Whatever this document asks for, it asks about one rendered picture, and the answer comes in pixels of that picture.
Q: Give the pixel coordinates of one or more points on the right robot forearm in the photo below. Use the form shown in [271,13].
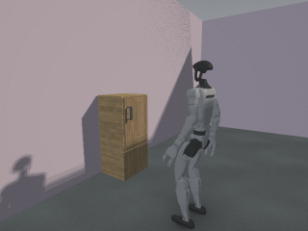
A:
[214,128]

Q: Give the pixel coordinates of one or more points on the left robot hand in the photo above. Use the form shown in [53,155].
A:
[172,152]

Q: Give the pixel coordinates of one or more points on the left robot thigh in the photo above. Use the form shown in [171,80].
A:
[182,161]

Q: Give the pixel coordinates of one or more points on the right robot foot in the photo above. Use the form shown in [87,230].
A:
[201,210]

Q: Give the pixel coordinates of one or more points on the right robot hand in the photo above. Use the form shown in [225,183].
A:
[212,143]

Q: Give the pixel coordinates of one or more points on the handle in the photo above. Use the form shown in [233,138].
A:
[131,113]

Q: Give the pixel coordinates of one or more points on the cupboard door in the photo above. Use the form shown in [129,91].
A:
[136,130]

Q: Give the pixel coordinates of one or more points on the left robot upper arm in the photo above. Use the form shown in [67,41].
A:
[193,96]

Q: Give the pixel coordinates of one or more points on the left robot forearm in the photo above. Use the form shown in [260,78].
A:
[187,129]

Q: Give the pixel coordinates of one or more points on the right robot upper arm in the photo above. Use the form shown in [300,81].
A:
[216,111]

